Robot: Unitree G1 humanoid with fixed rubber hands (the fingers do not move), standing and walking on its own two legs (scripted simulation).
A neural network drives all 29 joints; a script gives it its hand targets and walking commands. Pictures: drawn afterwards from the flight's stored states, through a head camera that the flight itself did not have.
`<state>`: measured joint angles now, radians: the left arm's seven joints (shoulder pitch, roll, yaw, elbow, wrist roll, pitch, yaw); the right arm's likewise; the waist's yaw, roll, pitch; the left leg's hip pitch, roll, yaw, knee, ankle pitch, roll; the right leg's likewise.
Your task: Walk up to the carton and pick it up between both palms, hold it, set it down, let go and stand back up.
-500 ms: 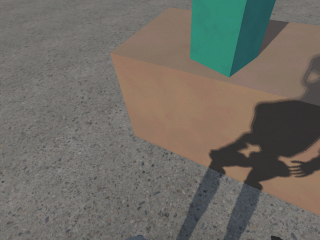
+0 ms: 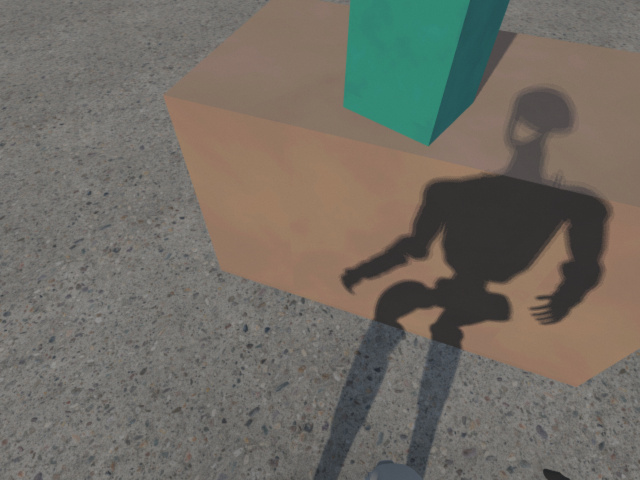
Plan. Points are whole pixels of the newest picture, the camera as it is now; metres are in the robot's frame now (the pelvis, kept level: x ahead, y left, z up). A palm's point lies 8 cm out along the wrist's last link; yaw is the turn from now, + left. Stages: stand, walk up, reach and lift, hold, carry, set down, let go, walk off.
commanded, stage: walk up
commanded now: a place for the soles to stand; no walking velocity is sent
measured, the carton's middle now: (422, 40) +0.89 -0.20 +0.11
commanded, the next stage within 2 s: none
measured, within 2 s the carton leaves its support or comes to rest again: neither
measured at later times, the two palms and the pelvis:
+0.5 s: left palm out of the picture +0.12 +0.34 -0.11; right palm out of the picture +0.07 -0.29 -0.11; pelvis +0.02 +0.03 -0.01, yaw -7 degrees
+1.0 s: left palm (78, 467) +0.17 +0.32 -0.11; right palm out of the picture +0.05 -0.30 -0.13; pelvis +0.03 +0.02 -0.02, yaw -14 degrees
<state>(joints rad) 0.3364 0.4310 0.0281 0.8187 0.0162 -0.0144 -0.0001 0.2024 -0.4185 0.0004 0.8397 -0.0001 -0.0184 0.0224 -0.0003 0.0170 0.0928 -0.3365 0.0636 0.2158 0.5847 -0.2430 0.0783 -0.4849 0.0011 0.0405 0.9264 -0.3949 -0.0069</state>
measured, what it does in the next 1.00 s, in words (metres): steps on the spot: right foot, then left foot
